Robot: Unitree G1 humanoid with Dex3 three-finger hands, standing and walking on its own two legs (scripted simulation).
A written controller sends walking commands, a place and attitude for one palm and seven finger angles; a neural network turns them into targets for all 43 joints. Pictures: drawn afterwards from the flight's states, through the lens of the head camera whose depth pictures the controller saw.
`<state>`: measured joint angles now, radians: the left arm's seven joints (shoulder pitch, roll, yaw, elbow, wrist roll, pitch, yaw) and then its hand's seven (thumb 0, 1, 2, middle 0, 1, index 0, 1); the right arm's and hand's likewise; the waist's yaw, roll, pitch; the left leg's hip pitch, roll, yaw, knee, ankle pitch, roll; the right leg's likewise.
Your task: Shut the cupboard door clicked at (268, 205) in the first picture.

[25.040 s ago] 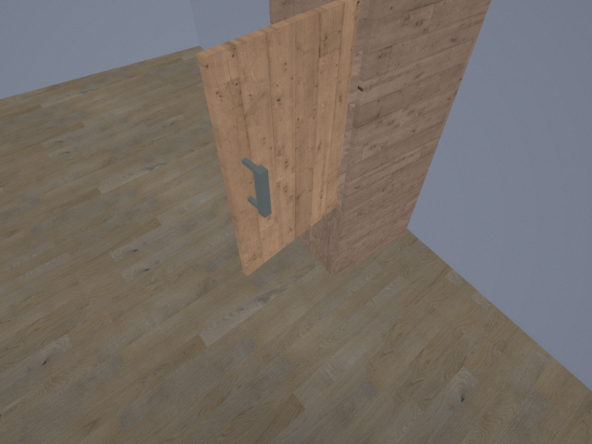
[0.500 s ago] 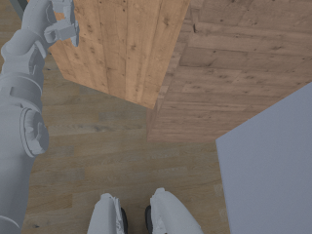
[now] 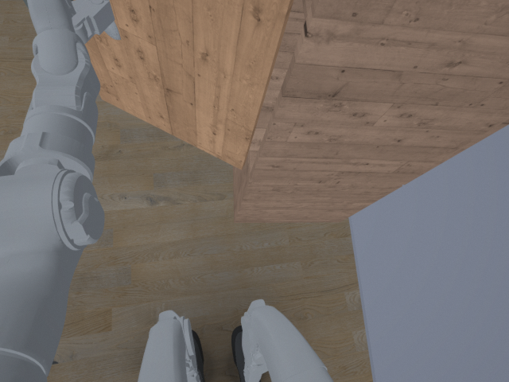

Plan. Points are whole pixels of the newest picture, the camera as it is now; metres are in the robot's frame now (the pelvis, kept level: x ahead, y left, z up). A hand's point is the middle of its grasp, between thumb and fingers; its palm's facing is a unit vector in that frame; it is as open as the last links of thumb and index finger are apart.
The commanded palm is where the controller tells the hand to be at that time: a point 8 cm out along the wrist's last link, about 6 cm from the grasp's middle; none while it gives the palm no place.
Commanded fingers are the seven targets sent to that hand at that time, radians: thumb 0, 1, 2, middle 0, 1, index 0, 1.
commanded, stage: pull the fist back off the door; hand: left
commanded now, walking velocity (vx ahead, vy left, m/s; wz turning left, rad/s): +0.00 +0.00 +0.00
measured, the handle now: out of the picture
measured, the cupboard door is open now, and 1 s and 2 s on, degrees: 62 62 62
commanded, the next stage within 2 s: draw the hand back to the body in 0.68 s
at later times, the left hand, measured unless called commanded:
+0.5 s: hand (119, 63) +0.52 +0.10 +0.10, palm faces +0.08 -1.00 -0.04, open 3.1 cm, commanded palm +0.49 +0.13 +0.10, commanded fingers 0.00 0.90 0.90 -1.30 -1.50 -1.30 -1.50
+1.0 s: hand (97, 82) +0.48 +0.11 +0.12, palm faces +0.08 -1.00 -0.05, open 3.1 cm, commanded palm +0.42 +0.17 +0.14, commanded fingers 0.00 0.90 0.90 -1.30 -1.50 -1.30 -1.50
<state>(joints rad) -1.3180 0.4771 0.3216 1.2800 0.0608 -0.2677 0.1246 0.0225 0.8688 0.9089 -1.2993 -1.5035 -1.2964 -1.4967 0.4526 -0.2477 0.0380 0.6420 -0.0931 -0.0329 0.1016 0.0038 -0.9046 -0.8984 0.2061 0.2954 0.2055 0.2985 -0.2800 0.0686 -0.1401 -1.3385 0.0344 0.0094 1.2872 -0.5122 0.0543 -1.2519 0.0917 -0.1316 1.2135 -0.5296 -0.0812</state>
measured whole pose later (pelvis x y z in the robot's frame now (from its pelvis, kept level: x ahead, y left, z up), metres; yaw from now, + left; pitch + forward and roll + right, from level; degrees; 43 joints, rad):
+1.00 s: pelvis +0.01 -0.01 +0.05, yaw +1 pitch +20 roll +0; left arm -0.70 0.23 0.22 0.94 -0.08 -0.44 0.06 0.02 0.89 0.90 -1.30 -1.50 -1.30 -1.50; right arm 0.39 -0.24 -0.01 0.63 0.00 0.08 0.08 0.01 -0.91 -0.90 0.20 0.30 0.20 0.30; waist -0.12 0.05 -0.14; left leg -0.92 0.01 0.07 1.03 -0.45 0.05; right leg -0.88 0.08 -0.05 1.02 -0.48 -0.08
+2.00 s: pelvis +0.03 +0.03 +0.13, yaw +3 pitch -4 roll -1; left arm 0.46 0.39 0.31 -0.39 -0.10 -0.01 0.09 0.02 0.89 0.90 -0.44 -0.56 -0.44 -0.55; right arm 0.21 -0.23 0.04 0.61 0.03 -0.02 -0.04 0.01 -0.90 -0.90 0.21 0.30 0.21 0.30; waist 0.05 0.08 -0.01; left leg -0.12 -0.06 0.04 0.41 -0.23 0.08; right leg -0.05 0.03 -0.04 0.36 -0.25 -0.03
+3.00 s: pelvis +0.01 +0.03 +0.12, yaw +1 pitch +2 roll -2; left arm 0.56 0.47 0.41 -0.47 -0.08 -0.15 0.13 0.02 0.88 0.90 -0.22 -0.31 -0.21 -0.30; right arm 0.19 -0.25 -0.01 0.54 0.03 0.06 -0.09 0.01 -0.90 -0.90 0.21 0.30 0.20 0.30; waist -0.02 0.02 -0.05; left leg -0.33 -0.04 0.09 0.55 -0.25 0.10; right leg -0.29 0.05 0.00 0.52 -0.27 -0.01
